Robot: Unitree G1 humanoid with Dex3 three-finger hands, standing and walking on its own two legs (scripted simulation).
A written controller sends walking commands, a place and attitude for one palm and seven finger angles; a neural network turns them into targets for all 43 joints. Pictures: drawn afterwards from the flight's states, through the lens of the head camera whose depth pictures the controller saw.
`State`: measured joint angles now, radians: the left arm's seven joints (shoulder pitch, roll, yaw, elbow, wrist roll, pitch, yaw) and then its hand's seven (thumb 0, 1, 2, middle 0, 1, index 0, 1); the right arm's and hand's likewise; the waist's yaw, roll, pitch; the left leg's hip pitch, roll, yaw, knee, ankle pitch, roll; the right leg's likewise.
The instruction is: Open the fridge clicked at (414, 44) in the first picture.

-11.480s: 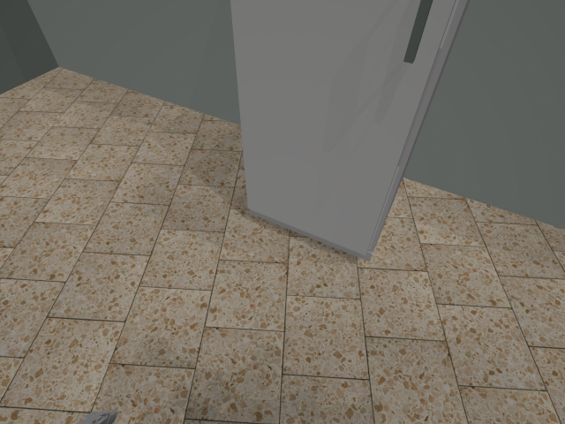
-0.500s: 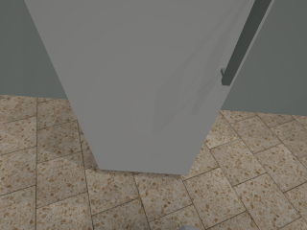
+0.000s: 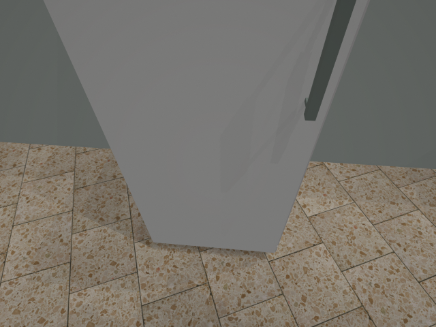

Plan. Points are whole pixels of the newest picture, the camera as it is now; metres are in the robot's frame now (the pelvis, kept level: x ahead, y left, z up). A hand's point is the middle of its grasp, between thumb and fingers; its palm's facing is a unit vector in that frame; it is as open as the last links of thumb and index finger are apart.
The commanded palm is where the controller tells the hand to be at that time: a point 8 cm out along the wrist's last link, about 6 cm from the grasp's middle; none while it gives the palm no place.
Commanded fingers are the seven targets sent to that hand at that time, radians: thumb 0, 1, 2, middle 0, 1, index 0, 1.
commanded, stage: come to a stop and stand still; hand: right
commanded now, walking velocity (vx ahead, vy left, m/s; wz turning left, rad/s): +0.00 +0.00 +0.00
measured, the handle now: (325, 53) +0.52 -0.15 +0.25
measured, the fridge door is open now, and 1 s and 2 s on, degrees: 0 0 0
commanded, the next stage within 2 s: look again from close up in 0.96 s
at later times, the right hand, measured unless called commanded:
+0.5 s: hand out of the picture -0.02 -0.12 -0.19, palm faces +0.03 +0.99 -0.13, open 7.3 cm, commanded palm none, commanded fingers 0.00 -0.90 -0.90 0.20 0.30 0.20 0.30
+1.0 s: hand out of the picture +0.02 -0.20 -0.18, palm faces +0.01 +0.97 -0.24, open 7.4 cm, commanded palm none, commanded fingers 0.00 -0.90 -0.90 0.20 0.30 0.20 0.30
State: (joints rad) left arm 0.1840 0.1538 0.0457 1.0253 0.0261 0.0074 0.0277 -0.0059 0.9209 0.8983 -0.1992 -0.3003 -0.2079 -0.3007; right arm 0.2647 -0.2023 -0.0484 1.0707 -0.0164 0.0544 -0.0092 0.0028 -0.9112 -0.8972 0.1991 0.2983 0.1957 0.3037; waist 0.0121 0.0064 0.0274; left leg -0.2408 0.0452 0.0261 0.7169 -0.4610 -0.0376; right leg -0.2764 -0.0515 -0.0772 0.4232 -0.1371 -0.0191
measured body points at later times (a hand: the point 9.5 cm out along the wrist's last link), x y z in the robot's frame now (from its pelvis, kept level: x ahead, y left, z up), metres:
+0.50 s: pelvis -0.01 +0.03 -0.01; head +0.00 +0.03 +0.44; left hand -0.08 +0.23 -0.17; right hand -0.02 -0.17 -0.18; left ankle -0.04 +0.15 -0.74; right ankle +0.06 -0.11 -0.74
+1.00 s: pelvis +0.00 -0.01 -0.01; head +0.00 -0.01 +0.44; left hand +0.06 +0.23 -0.16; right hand +0.02 -0.25 -0.16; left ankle -0.04 +0.15 -0.74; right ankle +0.06 -0.11 -0.74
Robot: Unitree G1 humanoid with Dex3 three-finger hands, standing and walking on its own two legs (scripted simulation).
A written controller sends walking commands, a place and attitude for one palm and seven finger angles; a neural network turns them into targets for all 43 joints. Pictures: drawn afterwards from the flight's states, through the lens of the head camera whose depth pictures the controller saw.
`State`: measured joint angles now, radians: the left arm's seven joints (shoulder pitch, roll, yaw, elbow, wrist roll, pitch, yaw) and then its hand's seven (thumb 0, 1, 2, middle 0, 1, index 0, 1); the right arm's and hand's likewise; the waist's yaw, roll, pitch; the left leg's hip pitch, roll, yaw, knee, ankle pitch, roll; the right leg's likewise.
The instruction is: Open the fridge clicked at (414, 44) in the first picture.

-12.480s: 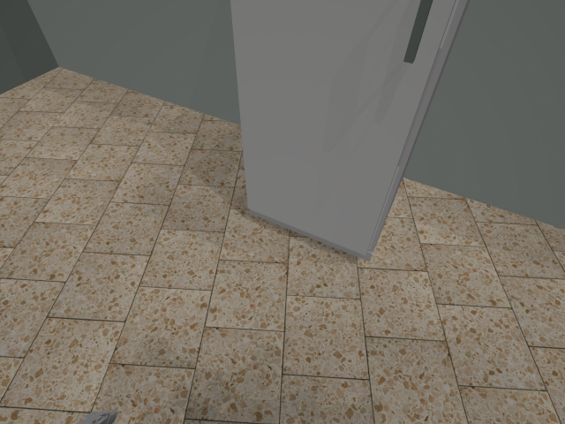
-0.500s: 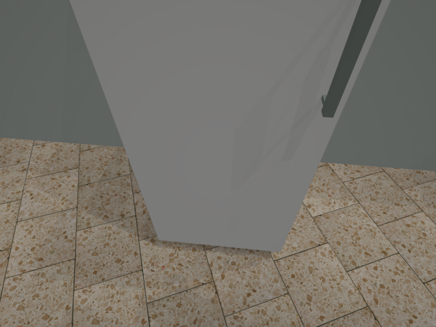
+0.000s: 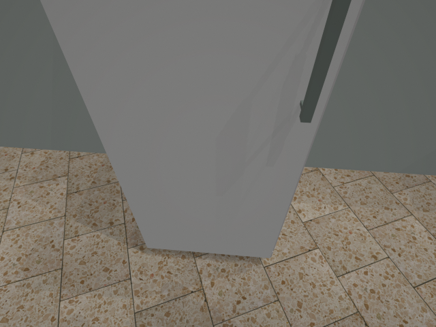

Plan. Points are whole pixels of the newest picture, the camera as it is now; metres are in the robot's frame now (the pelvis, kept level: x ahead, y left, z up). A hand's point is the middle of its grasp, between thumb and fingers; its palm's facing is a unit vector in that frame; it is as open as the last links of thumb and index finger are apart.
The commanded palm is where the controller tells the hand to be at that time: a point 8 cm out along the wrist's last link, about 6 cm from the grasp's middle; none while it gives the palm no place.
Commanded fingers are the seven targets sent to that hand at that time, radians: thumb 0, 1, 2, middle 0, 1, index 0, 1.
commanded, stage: look again from close up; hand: right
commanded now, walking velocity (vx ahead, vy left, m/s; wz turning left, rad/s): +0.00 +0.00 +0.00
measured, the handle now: (320, 56) +0.52 -0.15 +0.26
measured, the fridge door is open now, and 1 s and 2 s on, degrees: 0 0 0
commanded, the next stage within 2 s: shuffle to correct the standing spot in 0.78 s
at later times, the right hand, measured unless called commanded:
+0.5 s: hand out of the picture +0.01 -0.19 -0.17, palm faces -0.02 +0.97 -0.24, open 7.4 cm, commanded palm none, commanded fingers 0.00 -0.90 -0.90 0.20 0.30 0.20 0.30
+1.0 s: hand out of the picture +0.03 -0.18 -0.17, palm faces -0.01 +0.97 -0.24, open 7.4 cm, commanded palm none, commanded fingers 0.00 -0.90 -0.90 0.20 0.30 0.20 0.30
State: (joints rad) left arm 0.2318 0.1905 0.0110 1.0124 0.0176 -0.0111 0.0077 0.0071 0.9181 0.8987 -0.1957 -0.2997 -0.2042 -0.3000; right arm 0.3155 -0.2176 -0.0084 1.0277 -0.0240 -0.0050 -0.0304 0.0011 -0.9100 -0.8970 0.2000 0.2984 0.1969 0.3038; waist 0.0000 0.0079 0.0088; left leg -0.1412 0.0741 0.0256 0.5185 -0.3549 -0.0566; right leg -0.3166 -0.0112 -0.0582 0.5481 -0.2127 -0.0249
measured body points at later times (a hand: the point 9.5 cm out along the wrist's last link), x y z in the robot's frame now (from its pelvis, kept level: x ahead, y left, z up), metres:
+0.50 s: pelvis +0.00 +0.01 +0.00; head +0.01 +0.01 +0.45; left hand +0.05 +0.27 -0.14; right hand +0.01 -0.24 -0.15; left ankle -0.05 +0.16 -0.73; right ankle +0.05 -0.10 -0.73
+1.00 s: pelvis +0.01 +0.03 +0.00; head +0.01 +0.02 +0.45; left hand +0.06 +0.28 -0.14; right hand +0.03 -0.23 -0.15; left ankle -0.05 +0.16 -0.73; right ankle +0.05 -0.10 -0.73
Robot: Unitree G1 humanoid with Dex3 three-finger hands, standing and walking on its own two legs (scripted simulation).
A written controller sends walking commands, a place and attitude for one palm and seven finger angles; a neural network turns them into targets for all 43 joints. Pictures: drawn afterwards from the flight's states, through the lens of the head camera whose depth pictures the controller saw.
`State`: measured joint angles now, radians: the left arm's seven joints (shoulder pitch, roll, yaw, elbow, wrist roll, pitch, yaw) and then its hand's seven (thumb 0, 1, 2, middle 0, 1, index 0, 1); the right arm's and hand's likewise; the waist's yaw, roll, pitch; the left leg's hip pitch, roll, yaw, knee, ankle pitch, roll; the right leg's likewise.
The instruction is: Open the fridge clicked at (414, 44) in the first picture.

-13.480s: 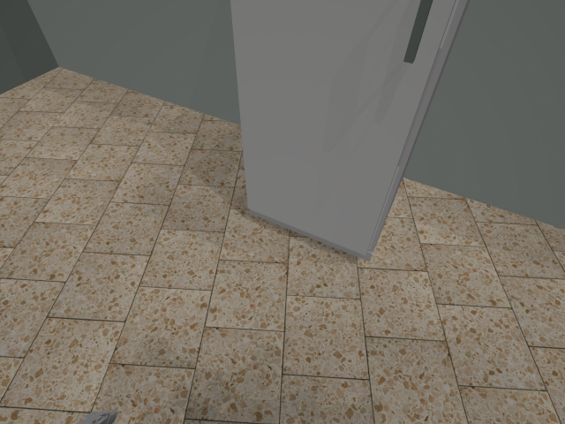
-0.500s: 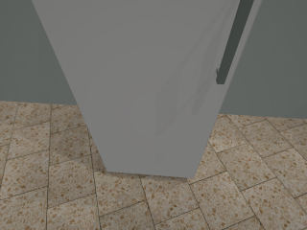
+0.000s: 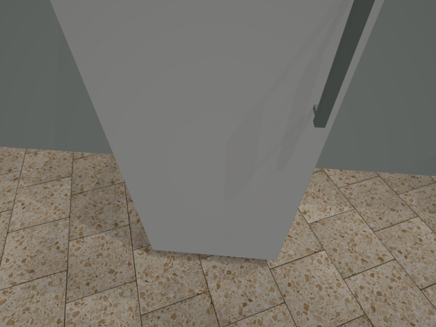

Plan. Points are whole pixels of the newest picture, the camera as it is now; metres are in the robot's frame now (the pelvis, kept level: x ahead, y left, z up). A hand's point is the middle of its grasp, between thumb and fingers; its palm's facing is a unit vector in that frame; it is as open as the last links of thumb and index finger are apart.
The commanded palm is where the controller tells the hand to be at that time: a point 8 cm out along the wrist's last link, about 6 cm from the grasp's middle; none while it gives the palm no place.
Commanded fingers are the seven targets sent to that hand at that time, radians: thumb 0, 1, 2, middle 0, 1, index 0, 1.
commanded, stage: shuffle to correct the standing spot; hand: right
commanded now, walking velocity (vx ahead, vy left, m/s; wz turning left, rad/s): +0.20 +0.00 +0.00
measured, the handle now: (337, 60) +0.50 -0.18 +0.26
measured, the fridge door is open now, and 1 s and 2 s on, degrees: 0 0 0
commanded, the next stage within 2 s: come to a stop and stand still in 0.06 s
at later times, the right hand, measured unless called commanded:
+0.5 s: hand out of the picture +0.05 -0.16 -0.18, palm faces +0.06 +0.98 -0.20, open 7.3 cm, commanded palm none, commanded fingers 0.00 -0.90 -0.90 0.20 0.30 0.20 0.30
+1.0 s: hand out of the picture +0.06 -0.22 -0.16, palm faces -0.01 +0.96 -0.27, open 7.4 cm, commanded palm none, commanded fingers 0.00 -0.90 -0.90 0.20 0.30 0.20 0.30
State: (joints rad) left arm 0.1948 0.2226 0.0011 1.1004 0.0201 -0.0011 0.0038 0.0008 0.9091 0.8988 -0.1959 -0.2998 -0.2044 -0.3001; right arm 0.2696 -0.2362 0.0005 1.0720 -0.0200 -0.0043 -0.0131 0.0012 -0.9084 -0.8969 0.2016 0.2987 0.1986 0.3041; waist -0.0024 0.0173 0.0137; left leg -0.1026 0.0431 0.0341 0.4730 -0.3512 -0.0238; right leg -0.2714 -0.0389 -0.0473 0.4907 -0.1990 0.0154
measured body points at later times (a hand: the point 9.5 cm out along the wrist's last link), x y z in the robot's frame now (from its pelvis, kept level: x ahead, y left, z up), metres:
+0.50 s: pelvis +0.06 +0.00 -0.01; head +0.08 +0.01 +0.44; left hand +0.05 +0.22 -0.17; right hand +0.05 -0.21 -0.16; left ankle +0.00 +0.10 -0.74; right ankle +0.04 -0.12 -0.74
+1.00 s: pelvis +0.00 -0.03 +0.00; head -0.01 -0.01 +0.45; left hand +0.07 +0.20 -0.15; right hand +0.06 -0.27 -0.14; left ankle +0.00 +0.10 -0.74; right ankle +0.04 -0.12 -0.74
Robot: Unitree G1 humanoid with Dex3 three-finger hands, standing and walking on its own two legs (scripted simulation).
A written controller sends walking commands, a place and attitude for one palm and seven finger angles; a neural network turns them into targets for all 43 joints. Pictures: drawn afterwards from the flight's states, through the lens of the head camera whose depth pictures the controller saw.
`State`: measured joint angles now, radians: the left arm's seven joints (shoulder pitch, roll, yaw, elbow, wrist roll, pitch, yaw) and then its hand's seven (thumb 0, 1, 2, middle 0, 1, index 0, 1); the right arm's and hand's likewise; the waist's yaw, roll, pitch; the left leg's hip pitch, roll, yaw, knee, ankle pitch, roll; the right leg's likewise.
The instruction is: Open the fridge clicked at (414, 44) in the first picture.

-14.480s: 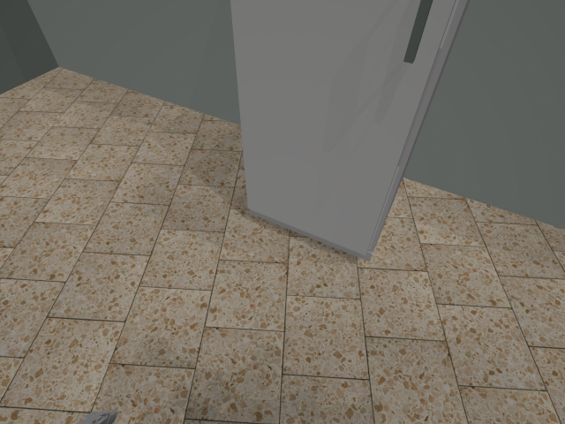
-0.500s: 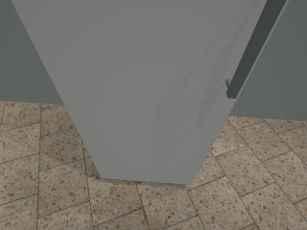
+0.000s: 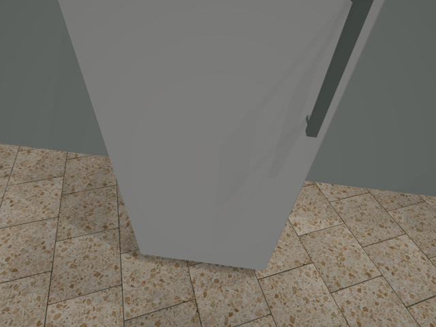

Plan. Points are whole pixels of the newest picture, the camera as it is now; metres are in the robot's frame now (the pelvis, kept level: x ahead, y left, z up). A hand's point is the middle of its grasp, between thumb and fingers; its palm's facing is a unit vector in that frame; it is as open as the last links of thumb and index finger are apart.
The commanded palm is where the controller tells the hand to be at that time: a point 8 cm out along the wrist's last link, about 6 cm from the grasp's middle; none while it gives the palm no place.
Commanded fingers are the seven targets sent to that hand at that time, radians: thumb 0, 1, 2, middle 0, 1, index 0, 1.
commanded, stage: come to a stop and stand still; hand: right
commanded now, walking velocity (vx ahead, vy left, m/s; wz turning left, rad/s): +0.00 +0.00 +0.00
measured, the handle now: (330, 73) +0.50 -0.16 +0.26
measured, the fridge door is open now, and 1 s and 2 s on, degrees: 0 0 0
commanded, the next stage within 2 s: look again from close up in 1.40 s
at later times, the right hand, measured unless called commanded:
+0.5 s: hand out of the picture -0.02 -0.16 -0.17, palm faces +0.00 +0.98 -0.18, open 7.4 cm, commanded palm none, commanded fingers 0.00 -0.90 -0.90 0.20 0.30 0.20 0.30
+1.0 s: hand out of the picture +0.05 -0.16 -0.16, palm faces +0.00 +0.97 -0.22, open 7.4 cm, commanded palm none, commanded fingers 0.00 -0.90 -0.90 0.20 0.30 0.20 0.30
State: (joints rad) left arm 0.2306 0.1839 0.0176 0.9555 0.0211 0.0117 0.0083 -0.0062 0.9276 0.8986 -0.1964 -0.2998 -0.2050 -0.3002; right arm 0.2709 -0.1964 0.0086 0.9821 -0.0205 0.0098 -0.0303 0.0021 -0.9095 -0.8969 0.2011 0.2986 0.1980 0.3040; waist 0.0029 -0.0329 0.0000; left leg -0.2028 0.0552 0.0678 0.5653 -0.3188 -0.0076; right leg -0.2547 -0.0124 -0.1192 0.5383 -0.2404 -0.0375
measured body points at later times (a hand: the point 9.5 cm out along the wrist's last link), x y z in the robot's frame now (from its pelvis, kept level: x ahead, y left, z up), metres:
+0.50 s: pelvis +0.00 +0.01 +0.01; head +0.02 +0.02 +0.46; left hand -0.03 +0.22 -0.16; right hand -0.02 -0.21 -0.15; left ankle +0.00 +0.12 -0.73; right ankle +0.04 -0.09 -0.73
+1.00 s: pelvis +0.04 +0.03 +0.01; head +0.05 +0.04 +0.46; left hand +0.06 +0.26 -0.15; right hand +0.05 -0.21 -0.14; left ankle +0.00 +0.12 -0.73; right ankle +0.04 -0.09 -0.73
